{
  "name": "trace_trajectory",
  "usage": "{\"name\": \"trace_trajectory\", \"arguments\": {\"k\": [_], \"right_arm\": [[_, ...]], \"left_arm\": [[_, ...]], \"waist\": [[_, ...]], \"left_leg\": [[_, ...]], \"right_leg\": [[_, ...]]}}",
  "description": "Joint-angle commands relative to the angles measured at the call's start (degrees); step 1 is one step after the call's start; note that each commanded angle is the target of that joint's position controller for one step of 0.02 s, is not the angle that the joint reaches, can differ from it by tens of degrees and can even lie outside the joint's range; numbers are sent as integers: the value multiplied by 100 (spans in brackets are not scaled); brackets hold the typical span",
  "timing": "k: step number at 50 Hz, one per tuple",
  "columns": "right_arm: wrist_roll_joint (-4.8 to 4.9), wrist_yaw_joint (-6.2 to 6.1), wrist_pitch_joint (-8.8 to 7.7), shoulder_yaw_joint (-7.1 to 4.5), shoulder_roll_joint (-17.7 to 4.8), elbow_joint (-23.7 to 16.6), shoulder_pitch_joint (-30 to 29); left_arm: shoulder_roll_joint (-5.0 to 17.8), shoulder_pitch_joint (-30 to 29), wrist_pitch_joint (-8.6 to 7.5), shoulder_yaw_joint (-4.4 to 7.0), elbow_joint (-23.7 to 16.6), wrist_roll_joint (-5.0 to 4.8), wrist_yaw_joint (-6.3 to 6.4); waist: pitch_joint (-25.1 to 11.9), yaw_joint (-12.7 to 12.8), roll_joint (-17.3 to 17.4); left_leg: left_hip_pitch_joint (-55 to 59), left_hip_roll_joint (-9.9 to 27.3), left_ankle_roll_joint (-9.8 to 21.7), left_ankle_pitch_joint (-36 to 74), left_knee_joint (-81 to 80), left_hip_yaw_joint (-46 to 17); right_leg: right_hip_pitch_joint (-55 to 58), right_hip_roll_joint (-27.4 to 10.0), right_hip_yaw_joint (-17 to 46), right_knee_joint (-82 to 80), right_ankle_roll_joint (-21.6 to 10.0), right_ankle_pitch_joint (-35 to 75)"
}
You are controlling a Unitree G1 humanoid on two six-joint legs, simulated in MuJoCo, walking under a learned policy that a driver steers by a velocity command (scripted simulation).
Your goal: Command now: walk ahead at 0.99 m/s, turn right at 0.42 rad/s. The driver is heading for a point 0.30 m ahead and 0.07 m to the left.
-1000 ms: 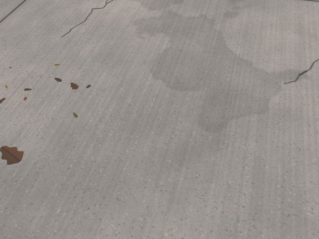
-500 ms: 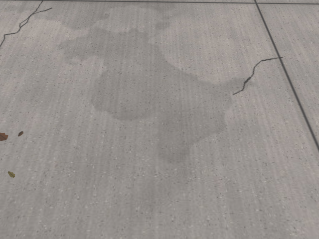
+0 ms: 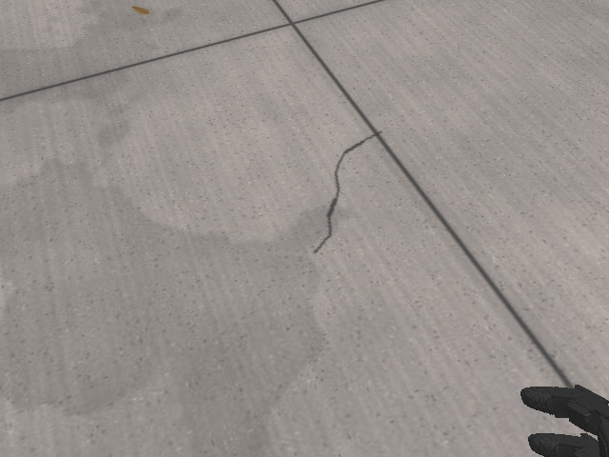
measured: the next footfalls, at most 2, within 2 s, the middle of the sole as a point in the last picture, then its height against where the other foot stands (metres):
left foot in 0.22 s outside the picture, level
right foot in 0.66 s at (385, 447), level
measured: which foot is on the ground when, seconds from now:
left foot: up 0.00-0.20, down 0.22-1.00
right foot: down 0.00-0.22, up 0.24-0.64, down 0.66-1.00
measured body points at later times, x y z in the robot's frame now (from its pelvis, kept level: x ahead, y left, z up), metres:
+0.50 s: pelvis +0.35 +0.08 +0.00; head +0.40 +0.08 +0.45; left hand +0.52 +0.35 -0.11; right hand +0.44 -0.17 -0.12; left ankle +0.42 +0.16 -0.74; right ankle +0.41 -0.08 -0.69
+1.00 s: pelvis +0.44 +0.05 +0.00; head +0.46 +0.05 +0.45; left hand +0.57 +0.31 -0.12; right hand +0.54 -0.21 -0.13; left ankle +0.42 +0.16 -0.74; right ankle +0.46 -0.08 -0.74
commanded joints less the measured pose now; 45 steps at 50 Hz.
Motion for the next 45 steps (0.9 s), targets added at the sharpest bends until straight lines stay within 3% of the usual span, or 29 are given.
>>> {"name": "trace_trajectory", "arguments": {"k": [1,2,4,6,7,9,10,11,12,13,14,15,16,17,18,21,24,27,31,33,34,35,37,40,45], "right_arm": [[-91,39,34,-26,-171,-226,-165],[-39,67,9,19,-73,-268,-428],[132,101,-25,-18,-197,-372,-874],[122,197,-84,-88,-324,-547,-1322],[96,257,-129,-126,-361,-584,-1373],[74,295,-179,-270,-607,-446,-726],[99,268,-174,-369,-800,-249,11],[132,214,-137,-408,-881,2,1059],[30,140,-63,-390,-1072,245,2165],[-192,230,-57,-366,-1256,477,2265],[-84,299,-12,-380,-858,376,2394],[-1,255,48,-339,-683,233,1719],[66,227,98,-254,-526,241,1125],[53,212,99,-179,-443,296,930],[-3,207,91,-167,-449,393,887],[-28,271,55,-124,-369,614,591],[-6,216,159,-188,-624,807,483],[3,157,311,-181,-690,988,578],[7,148,459,-117,-604,1156,566],[63,150,490,-46,-442,1262,702],[-19,151,468,-15,-381,1303,983],[-26,166,454,-28,-405,1390,1491],[-11,124,529,-7,-441,1350,891],[-27,65,645,-8,-470,1374,805],[33,27,674,-24,-522,1513,740]], "left_arm": [[571,-565,-146,116,-357,-16,175],[617,-351,-169,119,-254,-23,160],[780,-45,-229,138,-66,-44,94],[687,286,-156,105,231,-41,92],[679,386,-91,96,364,-25,126],[893,290,-9,141,441,63,215],[1048,108,26,180,403,136,235],[1197,-385,57,210,290,183,220],[879,-624,65,130,68,290,207],[-30,1008,54,-108,359,152,127],[726,1081,69,-37,579,-62,91],[1080,-51,101,75,250,-161,111],[1055,-832,108,55,-36,-53,164],[940,-1105,130,53,-111,16,185],[787,-923,177,50,-105,50,178],[361,-454,273,-35,50,85,260],[323,-634,318,-64,28,135,323],[471,-1132,375,-26,-22,109,319],[564,-1622,412,29,-149,136,316],[598,-1617,361,38,-144,223,316],[824,-1642,346,77,-193,245,343],[1077,-1781,383,143,-166,172,364],[550,-1779,410,57,-99,168,294],[563,-1768,323,52,-1,171,269],[595,-1655,268,66,220,128,291]], "waist": [[224,-74,-326],[202,159,-408],[315,494,-562],[498,666,-505],[455,636,-531],[-95,188,-801],[-593,-240,-892],[-1108,-942,-913],[-2058,-1312,-403],[-3204,-492,1911],[-3995,-951,1087],[-2954,-1013,535],[-1931,-797,-240],[-1268,-593,-370],[-1070,-331,-246],[-1010,-7,103],[-1305,-13,217],[-1188,-218,250],[-737,-329,309],[-646,-273,143],[-749,-450,-203],[-871,-788,-775],[-667,-453,-601],[-617,-452,-582],[-788,-398,-412]], "left_leg": [[929,-167,-174,1862,-1514,978],[1217,-245,-118,2442,-1990,1112],[1070,-331,-2,2715,-2716,1160],[568,-484,207,2546,-3370,1197],[447,-600,320,2427,-3565,1245],[922,-924,539,2022,-3519,1310],[1543,-1078,652,1837,-3383,1332],[2619,-895,758,2406,-3575,1261],[4596,76,951,4017,-2847,439],[6970,1929,2345,5654,-2429,-2194],[7266,1825,2369,3878,-3005,-2994],[6294,1510,2046,3341,-3320,-2022],[4990,1162,1756,3468,-3588,-1322],[3967,981,1705,4099,-3778,-962],[3332,766,1649,4327,-3997,-660],[2459,484,1669,4900,-4289,82],[2338,355,1610,4927,-4308,535],[2259,298,1465,3426,-4469,609],[2174,374,1405,1118,-4479,248],[2094,116,1027,353,-4210,230],[1958,-151,788,-81,-3956,334],[1794,-503,587,-738,-4013,596],[2094,-639,421,-699,-3866,887],[2194,-564,437,-194,-3749,846],[2459,-497,437,550,-3568,820]], "right_leg": [[-1476,-870,564,-1309,-448,1126],[-1514,-966,527,-1474,-377,865],[-875,-1295,619,-1659,-352,726],[96,-1486,672,-1307,-216,1673],[551,-1580,689,-1068,-114,2371],[1253,-1754,761,-341,90,4399],[1485,-1736,754,374,198,5434],[1229,-1611,562,1533,405,5827],[74,-1301,528,3312,597,4031],[-2067,-88,728,6134,1118,-2373],[-2475,-261,1315,6537,1087,-2198],[-2669,-643,1025,6159,1097,-1832],[-2647,-910,564,5599,1116,-1508],[-2506,-1011,381,5269,1174,-1376],[-2116,-1191,303,4900,1197,-1215],[-1452,-1386,121,3626,1337,-998],[-993,-1444,-11,2487,1391,-121],[-816,-1448,-30,1829,1351,623],[-694,-1453,-21,882,1195,504],[-194,-1505,36,-107,1017,1372],[156,-1828,345,-39,874,2296],[321,-1923,459,198,634,2085],[-241,-1587,309,46,767,906],[-249,-1496,229,130,849,1426],[-83,-1450,165,313,816,2119]]}}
